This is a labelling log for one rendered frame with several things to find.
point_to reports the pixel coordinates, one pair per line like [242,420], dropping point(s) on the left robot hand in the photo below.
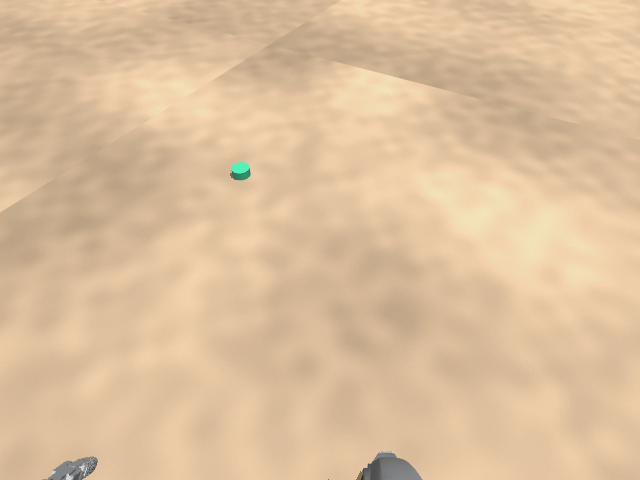
[76,470]

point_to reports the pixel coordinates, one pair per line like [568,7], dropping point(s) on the tin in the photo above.
[240,171]

